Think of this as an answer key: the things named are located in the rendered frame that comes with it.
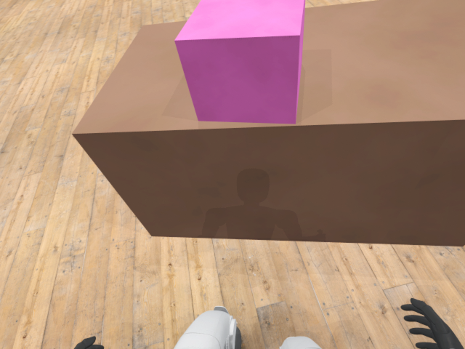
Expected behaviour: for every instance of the pedestal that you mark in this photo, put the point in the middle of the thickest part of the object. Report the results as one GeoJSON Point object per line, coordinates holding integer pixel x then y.
{"type": "Point", "coordinates": [377, 154]}

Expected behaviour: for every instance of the left robot thigh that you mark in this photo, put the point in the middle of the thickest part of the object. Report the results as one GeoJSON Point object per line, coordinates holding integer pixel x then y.
{"type": "Point", "coordinates": [213, 329]}

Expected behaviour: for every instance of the robot right hand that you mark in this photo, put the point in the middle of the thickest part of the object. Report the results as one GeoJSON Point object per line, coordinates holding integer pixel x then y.
{"type": "Point", "coordinates": [438, 330]}

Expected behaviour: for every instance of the carton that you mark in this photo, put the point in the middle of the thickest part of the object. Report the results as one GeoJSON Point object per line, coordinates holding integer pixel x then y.
{"type": "Point", "coordinates": [242, 59]}

